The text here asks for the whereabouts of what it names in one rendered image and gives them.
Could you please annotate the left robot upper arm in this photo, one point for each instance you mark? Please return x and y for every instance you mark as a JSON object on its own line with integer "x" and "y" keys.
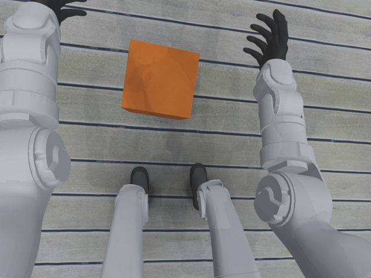
{"x": 33, "y": 161}

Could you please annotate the robot right hand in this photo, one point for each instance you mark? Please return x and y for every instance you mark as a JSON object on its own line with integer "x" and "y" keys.
{"x": 276, "y": 46}

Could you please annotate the carton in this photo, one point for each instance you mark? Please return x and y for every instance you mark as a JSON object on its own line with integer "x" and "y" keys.
{"x": 159, "y": 80}

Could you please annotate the left robot forearm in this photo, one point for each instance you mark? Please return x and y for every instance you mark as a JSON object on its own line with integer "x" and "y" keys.
{"x": 29, "y": 68}

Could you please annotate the right robot forearm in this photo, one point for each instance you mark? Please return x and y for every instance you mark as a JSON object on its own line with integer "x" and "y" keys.
{"x": 282, "y": 123}

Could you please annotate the robot right shin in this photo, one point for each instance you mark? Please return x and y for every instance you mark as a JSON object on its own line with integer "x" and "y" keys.
{"x": 210, "y": 183}

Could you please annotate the robot left hand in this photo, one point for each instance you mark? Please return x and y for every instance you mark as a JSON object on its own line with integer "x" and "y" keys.
{"x": 56, "y": 6}

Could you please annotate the right robot foot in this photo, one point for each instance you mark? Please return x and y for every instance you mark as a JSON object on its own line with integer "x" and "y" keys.
{"x": 198, "y": 176}

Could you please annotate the right robot upper arm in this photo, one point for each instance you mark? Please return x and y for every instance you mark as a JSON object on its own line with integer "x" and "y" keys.
{"x": 298, "y": 209}

